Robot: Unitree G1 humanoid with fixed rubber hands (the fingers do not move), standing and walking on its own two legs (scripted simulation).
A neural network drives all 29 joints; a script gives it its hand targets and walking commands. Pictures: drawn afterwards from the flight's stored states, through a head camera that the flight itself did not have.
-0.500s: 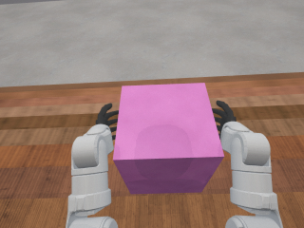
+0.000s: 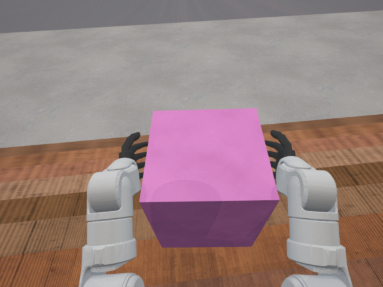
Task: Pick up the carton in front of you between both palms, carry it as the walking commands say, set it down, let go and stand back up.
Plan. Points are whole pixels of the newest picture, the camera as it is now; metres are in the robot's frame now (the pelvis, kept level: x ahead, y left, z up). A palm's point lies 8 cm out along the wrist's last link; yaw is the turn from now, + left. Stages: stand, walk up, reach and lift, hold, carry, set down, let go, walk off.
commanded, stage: carry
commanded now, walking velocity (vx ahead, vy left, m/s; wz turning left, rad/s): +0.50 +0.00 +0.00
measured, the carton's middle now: (205, 183) +0.35 -0.02 +0.07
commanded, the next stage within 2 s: none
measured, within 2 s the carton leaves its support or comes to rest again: neither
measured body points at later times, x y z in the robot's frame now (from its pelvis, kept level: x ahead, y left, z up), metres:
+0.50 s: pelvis +0.36 -0.02 -0.11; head +0.40 +0.00 +0.34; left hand +0.69 +0.17 -0.04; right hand +0.72 -0.13 -0.04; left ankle +0.35 +0.11 -0.76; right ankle +0.34 -0.07 -0.82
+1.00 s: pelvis +0.74 +0.03 -0.23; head +0.78 +0.03 +0.21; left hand +1.09 +0.15 -0.17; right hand +1.07 -0.15 -0.16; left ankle +0.64 +0.08 -0.92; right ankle +0.90 -0.09 -0.93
